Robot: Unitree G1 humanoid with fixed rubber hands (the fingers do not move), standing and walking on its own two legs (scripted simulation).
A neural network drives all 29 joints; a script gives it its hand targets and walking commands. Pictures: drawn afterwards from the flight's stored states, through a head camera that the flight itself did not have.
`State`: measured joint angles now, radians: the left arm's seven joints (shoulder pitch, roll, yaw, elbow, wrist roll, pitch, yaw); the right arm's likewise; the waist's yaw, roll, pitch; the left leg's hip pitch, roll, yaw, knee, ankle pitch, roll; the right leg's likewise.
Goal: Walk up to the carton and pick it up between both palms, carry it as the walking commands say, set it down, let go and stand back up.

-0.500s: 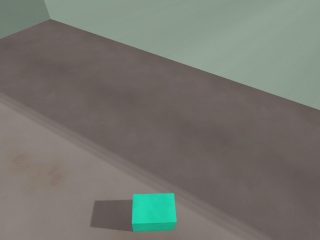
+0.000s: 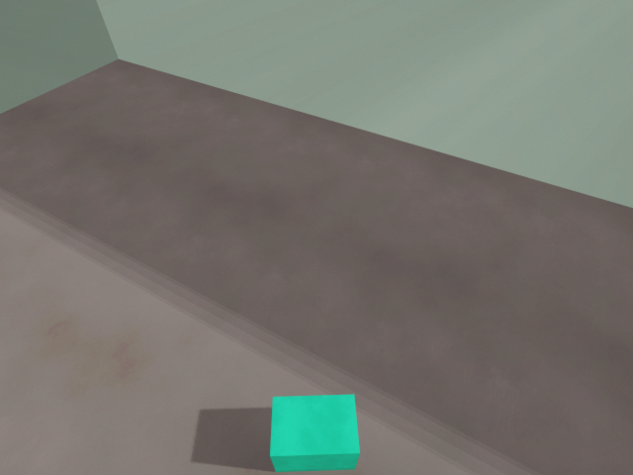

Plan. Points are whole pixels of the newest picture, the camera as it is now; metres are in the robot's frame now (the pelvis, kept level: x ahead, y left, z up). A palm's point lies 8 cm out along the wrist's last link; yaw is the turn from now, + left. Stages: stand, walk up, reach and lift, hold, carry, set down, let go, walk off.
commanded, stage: stand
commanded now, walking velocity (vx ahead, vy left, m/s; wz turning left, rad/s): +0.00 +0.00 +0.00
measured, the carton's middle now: (314, 433) +0.38 +0.02 -0.69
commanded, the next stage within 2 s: reach and lift in 0.90 s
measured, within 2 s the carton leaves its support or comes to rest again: neither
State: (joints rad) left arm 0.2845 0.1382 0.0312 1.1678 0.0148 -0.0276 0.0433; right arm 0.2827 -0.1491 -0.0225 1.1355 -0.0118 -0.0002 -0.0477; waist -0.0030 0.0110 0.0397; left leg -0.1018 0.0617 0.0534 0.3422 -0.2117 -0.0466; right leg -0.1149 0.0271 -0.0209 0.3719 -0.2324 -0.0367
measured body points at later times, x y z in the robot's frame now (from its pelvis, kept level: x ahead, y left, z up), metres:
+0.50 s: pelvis -0.02 +0.00 +0.00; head -0.01 -0.01 +0.45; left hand -0.01 +0.25 -0.15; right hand -0.01 -0.24 -0.16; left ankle -0.02 +0.15 -0.75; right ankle -0.02 -0.09 -0.75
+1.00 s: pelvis -0.04 +0.01 -0.02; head -0.01 +0.01 +0.43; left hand +0.08 +0.27 -0.14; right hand +0.07 -0.25 -0.14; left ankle -0.02 +0.15 -0.74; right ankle -0.02 -0.09 -0.75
